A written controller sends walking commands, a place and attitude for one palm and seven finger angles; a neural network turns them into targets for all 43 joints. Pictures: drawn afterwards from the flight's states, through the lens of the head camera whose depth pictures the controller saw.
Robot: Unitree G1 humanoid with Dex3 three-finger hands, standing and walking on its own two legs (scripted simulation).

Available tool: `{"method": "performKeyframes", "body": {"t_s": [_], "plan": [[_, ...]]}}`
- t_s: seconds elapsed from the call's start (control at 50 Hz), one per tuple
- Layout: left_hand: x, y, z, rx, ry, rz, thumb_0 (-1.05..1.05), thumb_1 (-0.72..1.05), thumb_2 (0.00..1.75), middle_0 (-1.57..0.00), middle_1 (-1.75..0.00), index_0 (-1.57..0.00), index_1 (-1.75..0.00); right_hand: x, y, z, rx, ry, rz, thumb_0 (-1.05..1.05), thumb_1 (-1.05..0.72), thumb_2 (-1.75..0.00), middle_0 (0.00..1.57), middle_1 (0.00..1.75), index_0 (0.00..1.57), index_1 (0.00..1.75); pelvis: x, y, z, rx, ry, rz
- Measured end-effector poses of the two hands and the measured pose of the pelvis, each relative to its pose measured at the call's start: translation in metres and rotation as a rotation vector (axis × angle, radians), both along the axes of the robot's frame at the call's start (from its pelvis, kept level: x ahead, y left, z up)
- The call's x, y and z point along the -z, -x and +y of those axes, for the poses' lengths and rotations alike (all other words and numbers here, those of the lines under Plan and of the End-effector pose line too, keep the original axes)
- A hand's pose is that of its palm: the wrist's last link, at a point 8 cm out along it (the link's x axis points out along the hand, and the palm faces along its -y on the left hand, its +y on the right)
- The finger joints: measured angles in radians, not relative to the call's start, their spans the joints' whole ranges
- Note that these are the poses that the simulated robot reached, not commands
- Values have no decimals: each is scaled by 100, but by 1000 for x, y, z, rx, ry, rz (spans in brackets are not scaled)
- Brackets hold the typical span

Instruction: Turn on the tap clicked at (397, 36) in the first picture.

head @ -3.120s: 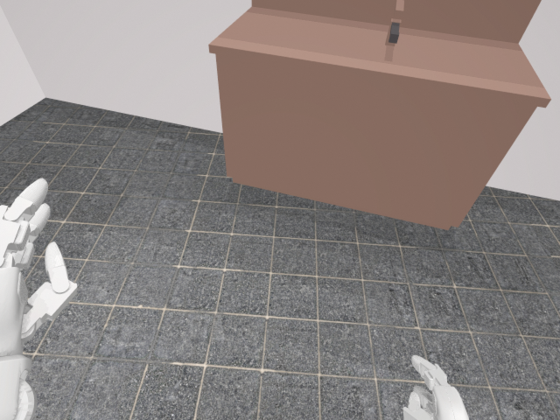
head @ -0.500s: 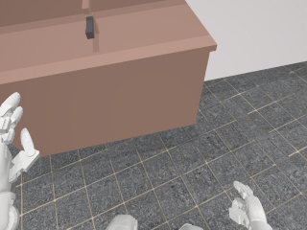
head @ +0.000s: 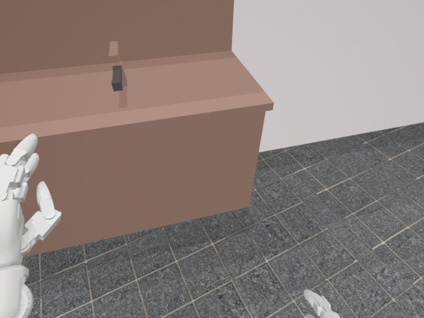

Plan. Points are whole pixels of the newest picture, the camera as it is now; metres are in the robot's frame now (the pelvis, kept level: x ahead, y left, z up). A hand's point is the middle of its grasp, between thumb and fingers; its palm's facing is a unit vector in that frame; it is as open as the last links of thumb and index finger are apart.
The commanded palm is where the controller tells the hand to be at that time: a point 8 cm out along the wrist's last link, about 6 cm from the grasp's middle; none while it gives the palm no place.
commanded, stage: take the last steps up to it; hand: left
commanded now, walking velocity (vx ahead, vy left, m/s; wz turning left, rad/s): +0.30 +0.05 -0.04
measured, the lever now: (117, 85) +0.77 +0.37 +0.07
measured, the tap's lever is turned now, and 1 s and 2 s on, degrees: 0 0 0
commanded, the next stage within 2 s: come to a stop and stand still in 1.68 s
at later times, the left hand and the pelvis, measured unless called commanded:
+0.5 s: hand (66, 164) +0.29 +0.26 +0.19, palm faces +0.41 -0.84 -0.37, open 7.4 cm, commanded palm +0.23 +0.30 +0.19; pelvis +0.07 +0.02 +0.01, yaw -1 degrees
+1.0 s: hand (118, 130) +0.38 +0.21 +0.19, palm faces +0.34 -0.83 -0.45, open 7.4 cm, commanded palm +0.33 +0.26 +0.19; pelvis +0.16 -0.02 +0.01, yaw -2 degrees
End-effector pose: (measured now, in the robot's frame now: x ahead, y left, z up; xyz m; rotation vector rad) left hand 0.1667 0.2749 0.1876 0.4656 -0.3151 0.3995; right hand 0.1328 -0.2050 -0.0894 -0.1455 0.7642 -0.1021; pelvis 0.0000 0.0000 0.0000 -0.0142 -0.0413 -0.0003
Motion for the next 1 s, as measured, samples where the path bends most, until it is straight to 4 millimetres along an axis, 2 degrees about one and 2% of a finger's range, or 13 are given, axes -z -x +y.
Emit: {"method": "performKeyframes", "body": {"t_s": [0.06, 0.12, 0.22, 0.32, 0.38, 0.48, 0.56, 0.64, 0.74, 0.78, 0.9, 1.0], "plan": [[-8, -10, -12, 36, -25, -34, 2, 89, 90, -21, -30, -21, -30, 6, -5, -5, -10, -7, 28, 1, -90, -90, 21, 30, 21, 30, 1, -1, -7, -20, -1, 4], [-16, -18, -12, 46, -34, -35, 2, 89, 90, -21, -30, -22, -30, 1, -9, -17, 1, 12, 59, 1, -90, -90, 21, 30, 21, 30, -5, -6, -8, -12, -17, 18], [-15, -27, -1, 34, -63, 41, 2, 89, 90, -22, -30, -22, -30, -13, -19, -36, 41, 66, 72, 1, -90, -90, 20, 30, 20, 30, -14, -18, -4, -5, -31, 40], [-6, -38, 14, 27, -20, 38, 2, 89, 90, -21, -30, -22, -30, -22, -38, -42, 48, 150, 54, 1, -90, -90, 20, 30, 20, 30, -10, -37, 10, 0, -17, 30], [-4, -51, 21, 41, -9, -23, 2, 89, 90, -21, -30, -22, -30, -23, -55, -37, 70, 174, 14, 1, -90, -90, 20, 30, 20, 30, -1, -49, 19, 12, -25, 10], [-10, -81, 25, 51, -16, -41, 2, 89, 90, -21, -30, -21, -30, -29, -81, -10, 69, 98, -45, 1, -90, -90, 20, 30, 20, 30, -7, -63, 20, 17, -15, 10], [-21, -96, 13, 77, -43, -32, 2, 89, 90, -21, -30, -21, -30, -27, -95, 6, 49, 20, -61, 1, -90, -90, 20, 30, 20, 30, -12, -77, 15, 35, -7, 22], [-24, -109, -5, 87, -90, 6, 2, 89, 90, -21, -30, -21, -30, -15, -105, 7, 42, -36, -47, 1, -90, -90, 20, 30, 20, 30, -10, -94, 4, 48, -12, 27], [-12, -131, -22, 50, -117, 34, 2, 89, 90, -21, -30, -21, -30, 16, -120, -18, 35, -41, 16, 1, -90, -90, 21, 30, 21, 30, 5, -113, -15, 33, -14, 16], [-7, -140, -26, 43, -79, 44, 2, 89, 90, -21, -30, -22, -30, 19, -124, -32, 34, -17, 57, 1, -90, -90, 21, 30, 21, 30, 3, -119, -18, 30, -19, 13], [-7, -163, -32, 66, -55, 76, 2, 89, 90, -22, -30, -22, -30, -3, -136, -69, 83, 71, 93, 1, -90, -90, 20, 30, 20, 30, -11, -141, -23, 25, -32, 31], [-18, -180, -28, 101, -76, 37, 2, 89, 90, -22, -30, -22, -30, -23, -156, -83, 104, 145, 70, 1, -90, -90, 20, 30, 20, 30, -14, -162, -18, 28, -34, 39]]}}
